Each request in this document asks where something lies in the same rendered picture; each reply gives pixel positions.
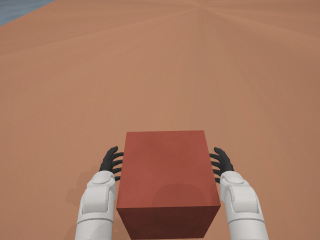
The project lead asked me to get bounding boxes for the carton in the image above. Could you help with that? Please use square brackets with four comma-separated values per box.
[116, 130, 221, 240]

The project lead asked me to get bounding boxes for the robot right hand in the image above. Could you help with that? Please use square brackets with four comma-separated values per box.
[209, 147, 234, 184]

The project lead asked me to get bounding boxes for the robot left hand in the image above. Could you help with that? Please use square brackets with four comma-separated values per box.
[99, 146, 124, 182]

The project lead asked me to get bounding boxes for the left robot forearm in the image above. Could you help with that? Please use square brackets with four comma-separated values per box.
[75, 170, 116, 240]

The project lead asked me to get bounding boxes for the right robot forearm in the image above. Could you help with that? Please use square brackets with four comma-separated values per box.
[220, 171, 269, 240]

